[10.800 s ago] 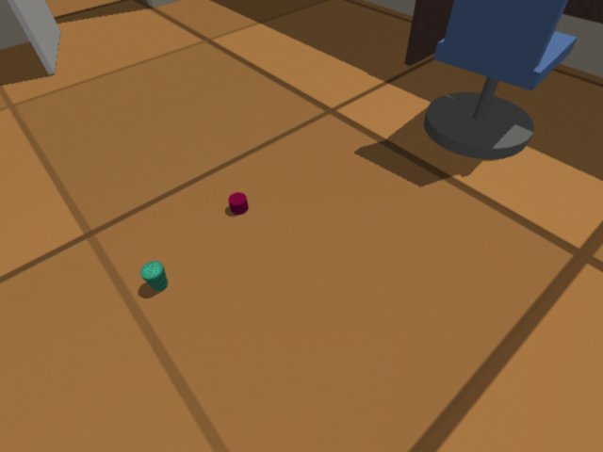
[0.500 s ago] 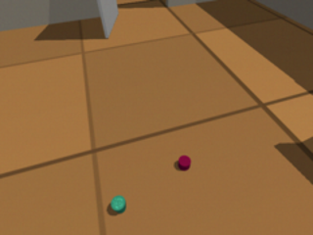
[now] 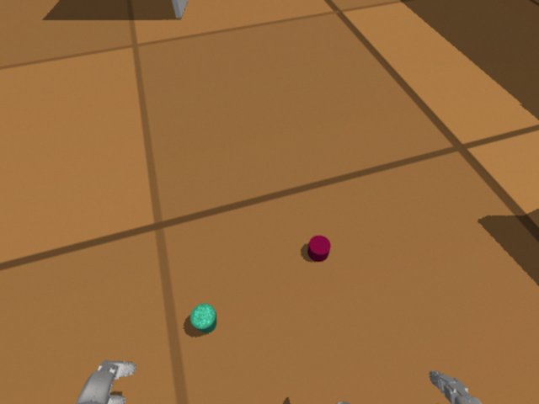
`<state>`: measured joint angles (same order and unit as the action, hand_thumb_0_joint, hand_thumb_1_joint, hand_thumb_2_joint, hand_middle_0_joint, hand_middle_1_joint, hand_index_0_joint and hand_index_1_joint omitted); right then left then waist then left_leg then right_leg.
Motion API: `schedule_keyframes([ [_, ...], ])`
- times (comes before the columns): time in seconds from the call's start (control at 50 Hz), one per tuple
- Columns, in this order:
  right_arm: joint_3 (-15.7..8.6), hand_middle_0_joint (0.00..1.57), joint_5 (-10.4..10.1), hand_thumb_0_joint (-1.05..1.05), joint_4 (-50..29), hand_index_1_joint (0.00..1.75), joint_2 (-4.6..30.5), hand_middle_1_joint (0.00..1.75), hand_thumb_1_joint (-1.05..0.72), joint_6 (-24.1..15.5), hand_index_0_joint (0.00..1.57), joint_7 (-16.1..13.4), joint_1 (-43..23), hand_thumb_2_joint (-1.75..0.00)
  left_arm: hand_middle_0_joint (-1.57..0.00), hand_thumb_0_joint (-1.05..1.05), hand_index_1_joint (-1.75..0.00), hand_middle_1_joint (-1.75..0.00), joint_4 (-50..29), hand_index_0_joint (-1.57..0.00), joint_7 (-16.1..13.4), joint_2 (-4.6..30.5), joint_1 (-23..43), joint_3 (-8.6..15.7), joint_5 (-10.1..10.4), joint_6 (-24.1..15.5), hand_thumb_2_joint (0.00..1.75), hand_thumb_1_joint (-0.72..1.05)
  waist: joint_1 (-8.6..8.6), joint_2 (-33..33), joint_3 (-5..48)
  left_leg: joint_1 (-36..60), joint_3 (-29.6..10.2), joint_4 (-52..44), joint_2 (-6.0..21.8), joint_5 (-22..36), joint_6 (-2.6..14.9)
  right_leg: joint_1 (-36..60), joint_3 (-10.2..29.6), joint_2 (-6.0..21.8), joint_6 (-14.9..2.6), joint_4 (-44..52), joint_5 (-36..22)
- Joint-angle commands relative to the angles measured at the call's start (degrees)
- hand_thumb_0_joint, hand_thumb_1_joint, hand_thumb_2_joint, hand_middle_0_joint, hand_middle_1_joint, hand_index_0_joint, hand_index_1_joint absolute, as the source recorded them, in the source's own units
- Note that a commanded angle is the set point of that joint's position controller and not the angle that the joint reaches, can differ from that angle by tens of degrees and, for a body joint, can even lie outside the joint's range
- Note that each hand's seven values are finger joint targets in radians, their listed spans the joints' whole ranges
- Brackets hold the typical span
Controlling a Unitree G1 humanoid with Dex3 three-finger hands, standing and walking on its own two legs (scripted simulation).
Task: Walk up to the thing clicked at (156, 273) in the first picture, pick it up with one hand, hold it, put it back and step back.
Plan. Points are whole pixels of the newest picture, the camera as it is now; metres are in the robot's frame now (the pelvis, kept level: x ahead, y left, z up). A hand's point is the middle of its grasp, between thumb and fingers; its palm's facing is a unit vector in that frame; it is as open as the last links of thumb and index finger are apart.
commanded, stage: rise first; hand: left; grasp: from above
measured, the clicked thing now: (205, 320) +0.43 +0.25 -0.70
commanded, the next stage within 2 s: none
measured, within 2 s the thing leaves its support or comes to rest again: neither
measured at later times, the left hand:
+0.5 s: hand out of the picture +0.13 +0.26 -0.22, palm faces -0.26 -0.82 -0.51, open 14.0 cm
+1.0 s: hand (161, 356) +0.27 +0.30 -0.42, palm faces -0.48 -0.33 -0.81, open 13.9 cm
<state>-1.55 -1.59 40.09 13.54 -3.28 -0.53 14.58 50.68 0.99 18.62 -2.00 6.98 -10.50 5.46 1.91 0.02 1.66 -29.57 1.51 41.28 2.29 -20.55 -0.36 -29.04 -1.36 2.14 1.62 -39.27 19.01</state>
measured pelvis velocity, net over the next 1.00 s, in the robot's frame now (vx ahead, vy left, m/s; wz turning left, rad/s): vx -0.08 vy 0.00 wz -0.03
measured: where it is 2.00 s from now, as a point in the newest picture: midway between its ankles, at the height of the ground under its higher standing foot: outside the picture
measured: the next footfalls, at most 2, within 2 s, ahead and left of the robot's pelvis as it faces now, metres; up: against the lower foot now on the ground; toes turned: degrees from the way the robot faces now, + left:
none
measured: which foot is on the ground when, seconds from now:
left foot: down 0.00-1.00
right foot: down 0.00-1.00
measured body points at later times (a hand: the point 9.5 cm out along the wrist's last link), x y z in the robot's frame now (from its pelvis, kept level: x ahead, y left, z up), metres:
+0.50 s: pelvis -0.01 +0.00 -0.08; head +0.10 +0.02 +0.36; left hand +0.15 +0.31 -0.19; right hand +0.18 -0.24 -0.16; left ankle +0.00 +0.12 -0.72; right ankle +0.00 -0.14 -0.72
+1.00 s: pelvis -0.08 +0.00 -0.29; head +0.13 +0.01 +0.11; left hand +0.30 +0.31 -0.38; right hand +0.07 -0.28 -0.42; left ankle +0.00 +0.12 -0.72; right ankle +0.00 -0.14 -0.72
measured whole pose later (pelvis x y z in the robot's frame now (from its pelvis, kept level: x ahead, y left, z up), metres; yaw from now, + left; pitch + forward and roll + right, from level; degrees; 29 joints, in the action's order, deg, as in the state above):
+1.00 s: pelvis -0.08 +0.00 -0.29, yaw -2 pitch +35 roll -4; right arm -3.7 0.6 39.7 16.0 -7.1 3.1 5.9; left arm 50.1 -5.3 32.4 26.3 7.6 -48.6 -9.2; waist 2.1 -1.2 8.4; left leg -109.3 -3.7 113.7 2.4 -39.5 -0.5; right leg -107.5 -1.9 2.4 1.3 -111.0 38.3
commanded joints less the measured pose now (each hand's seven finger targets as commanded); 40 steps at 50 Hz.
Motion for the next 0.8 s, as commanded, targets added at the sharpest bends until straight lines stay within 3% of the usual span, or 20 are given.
schedule_keyframes([
  [0.0, -4.2, 0.20, 0.6, 0.00, -9.1, 0.30, 9.6, 0.30, -0.86, -3.5, 0.20, -0.5, -0.7, -0.89, -0.06, 0.00, -1.08, -1.09, -12.8, -0.06, -1.4, 10.4, 2.3, 3.0, -1.5, -0.7, 0.98, -0.53, -0.83, -2.5, 12.7, 0.1, -0.9, 1.8, -1.9, 11.6, -0.04, -1.8, -1.5, -2.4, -2.54, -3.2, -7.9],
  [0.02, -4.2, 0.20, 0.7, 0.00, -8.3, 0.30, 9.5, 0.30, -0.87, -3.8, 0.20, -0.5, 0.4, -0.89, -0.06, 0.00, -1.08, -1.09, -11.2, -0.07, -1.4, 9.9, -1.3, 3.3, -1.9, -0.5, 0.98, -0.54, -0.53, -2.2, 13.2, -0.9, -1.1, 3.0, -1.7, 12.0, -0.04, -2.6, -1.6, -2.4, -2.57, -4.8, -8.0],
  [0.04, -4.3, 0.20, 0.7, 0.00, -9.2, 0.30, 9.5, 0.30, -0.87, -4.2, 0.20, -0.5, 0.0, -0.89, -0.06, 0.00, -1.09, -1.09, -13.5, -0.06, -1.4, 9.6, -1.5, 3.1, -2.4, -0.7, 0.99, -0.54, -0.87, -2.6, 12.9, -2.4, -1.1, 4.1, -1.7, 11.2, -0.07, -4.4, -1.4, -2.4, -2.63, -6.3, -7.2],
  [0.06, -4.4, 0.20, 0.6, 0.00, -10.8, 0.30, 9.1, 0.30, -0.86, -4.4, 0.20, -0.7, -0.8, -0.89, -0.06, 0.00, -1.08, -1.08, -18.9, -0.05, -1.4, 10.5, -1.6, 3.3, -2.7, -0.9, 1.00, -0.56, -1.36, -3.9, 16.1, -2.1, -1.0, 5.6, -1.8, 11.9, 0.00, -4.9, -1.0, -2.1, -2.64, -7.1, -7.8],
  [0.08, -4.3, 0.20, 0.8, 0.00, -10.1, 0.30, 9.1, 0.30, -0.86, -4.5, 0.20, -0.7, -0.3, -0.89, -0.06, 0.00, -1.09, -1.09, -16.4, -0.06, -1.5, 9.9, -4.7, 3.7, -3.2, -0.3, 0.98, -0.54, -0.55, -3.1, 15.5, -3.2, -1.5, 6.3, -1.5, 12.0, -0.13, -5.9, -1.4, -2.3, -2.58, -8.4, -7.6],
  [0.12, -4.5, 0.20, 0.8, 0.00, -10.4, 0.30, 9.3, 0.30, -0.88, -4.9, 0.20, -0.7, -0.2, -0.90, -0.07, 0.00, -1.09, -1.09, -19.7, -0.07, -1.6, 10.0, -5.7, 3.2, -4.4, 0.7, 0.99, -0.57, -0.32, -3.7, 15.5, -4.8, -2.0, 7.3, -1.3, 10.1, -0.16, -8.0, -1.1, -2.2, -2.64, -9.7, -5.9],
  [0.14, -4.5, 0.20, 0.7, 0.00, -12.6, 0.30, 9.2, 0.30, -0.88, -5.1, 0.20, -0.8, -1.5, -0.90, -0.07, 0.00, -1.09, -1.09, -23.8, -0.06, -1.7, 11.0, -5.9, 4.3, -4.4, 0.9, 0.99, -0.57, -1.28, -4.4, 15.9, -5.6, -2.1, 7.9, -1.3, 9.6, -0.07, -8.4, -1.2, -2.2, -2.60, -10.2, -5.4],
  [0.18, -4.3, 0.20, 0.7, 0.00, -12.7, 0.30, 9.1, 0.30, -0.88, -5.4, 0.20, -0.9, -1.5, -0.90, -0.07, 0.00, -1.09, -1.10, -25.0, -0.07, -1.7, 9.6, -8.9, 3.0, -5.1, 2.1, 0.97, -0.56, -0.76, -3.7, 16.4, -6.7, -2.3, 9.6, -1.1, 10.2, 0.07, -9.5, -1.2, -2.2, -2.58, -11.6, -5.8],
  [0.22, -4.3, 0.20, 0.8, 0.00, -13.0, 0.30, 9.0, 0.30, -0.88, -5.6, 0.20, -0.9, -1.4, -0.90, -0.06, 0.00, -1.10, -1.11, -27.3, -0.07, -1.8, 9.9, -11.2, 3.4, -5.5, 3.3, 0.96, -0.54, -0.48, -3.9, 17.8, -7.8, -2.7, 11.6, -0.9, 12.9, 0.16, -10.4, -1.3, -2.2, -2.58, -13.6, -7.4],
  [0.28, -4.2, 0.20, 0.9, 0.00, -14.4, 0.30, 8.9, 0.30, -0.89, -6.2, 0.20, -0.7, -1.9, -0.90, -0.07, 0.00, -1.09, -1.10, -30.8, -0.08, -1.8, 9.4, -12.5, 2.8, -6.0, 4.6, 0.95, -0.54, -0.07, -4.5, 18.3, -9.2, -3.4, 13.2, -0.7, 11.9, 0.10, -13.3, -1.2, -2.2, -2.66, -15.7, -5.9],
  [0.3, -4.2, 0.20, 0.9, 0.00, -14.8, 0.30, 8.8, 0.30, -0.90, -6.4, 0.20, -0.8, -2.4, -0.90, -0.07, 0.00, -1.10, -1.11, -32.5, -0.08, -1.9, 9.6, -13.1, 3.2, -6.1, 5.0, 0.94, -0.53, -0.65, -5.1, 18.6, -9.8, -3.5, 13.9, -0.7, 11.8, 0.08, -14.3, -1.3, -2.1, -2.74, -16.4, -5.7],
  [0.36, -3.9, 0.20, 1.1, 0.00, -15.3, 0.30, 8.8, 0.30, -0.90, -7.1, 0.20, -0.7, -2.7, -0.90, -0.07, 0.00, -1.10, -1.12, -33.2, -0.09, -2.1, 10.3, -10.7, 2.8, -7.4, 5.3, 0.93, -0.53, 0.65, -4.5, 18.0, -13.2, -3.7, 16.4, -0.7, 9.6, 0.19, -17.3, -1.3, -2.1, -2.62, -18.6, -4.4],
  [0.42, -3.5, 0.20, 1.3, 0.00, -15.2, 0.30, 8.8, 0.30, -0.88, -7.9, 0.20, -0.5, -3.1, -0.90, -0.05, 0.00, -1.10, -1.13, -29.7, -0.07, -2.4, 10.8, -6.7, 2.7, -10.0, 3.9, 0.92, -0.50, 1.78, -3.6, 17.9, -19.2, -3.3, 21.8, -1.1, 6.9, 0.57, -22.5, -1.0, -2.0, -2.66, -22.8, -2.8],
  [0.52, -3.7, 0.20, 1.3, 0.00, -14.2, 0.30, 10.1, 0.30, -0.87, -9.5, 0.20, 0.8, -4.5, -0.89, -0.06, 0.00, -1.11, -1.12, -23.3, -0.07, -2.7, 12.4, 0.0, 2.4, -16.6, -2.4, 0.94, -0.51, 0.91, -4.4, 22.6, -28.9, -3.6, 30.9, -1.7, 2.4, 0.23, -34.2, -0.7, -1.8, -2.91, -34.0, 1.3],
  [0.62, -4.7, 0.20, 0.9, 0.00, -12.2, 0.30, 11.7, 0.30, -0.88, -10.1, 0.20, 1.5, -5.1, -0.90, -0.06, 0.00, -1.11, -1.13, -24.1, -0.08, -5.1, 18.3, 7.9, 4.2, -23.2, -8.2, 0.96, -0.52, -0.06, -7.4, 32.5, -33.8, -4.0, 39.1, -1.8, 3.1, 0.14, -43.4, -0.3, -1.5, -3.15, -43.2, 0.7],
  [0.74, -5.8, 0.20, 1.1, 0.00, -8.8, 0.30, 12.5, 0.30, -0.90, -8.3, 0.20, 2.2, -4.3, -0.90, -0.06, 0.00, -1.11, -1.12, -18.1, -0.07, -7.6, 23.9, 18.6, 6.1, -29.8, -10.8, 0.99, -0.56, -0.92, -6.3, 39.0, -43.7, -3.0, 48.9, -2.2, 2.8, 0.88, -49.8, -0.2, -1.8, -3.19, -50.6, 0.7],
  [0.78, -6.2, 0.20, 1.2, 0.00, -7.8, 0.30, 12.8, 0.30, -0.91, -7.7, 0.20, 2.4, -3.9, -0.91, -0.07, 0.00, -1.10, -1.11, -13.9, -0.07, -7.6, 24.5, 22.6, 5.4, -32.0, -11.4, 1.00, -0.57, -0.07, -5.7, 39.2, -47.2, -3.0, 51.4, -2.2, -0.3, 1.02, -52.8, -0.4, -1.9, -3.13, -52.2, 3.2],
])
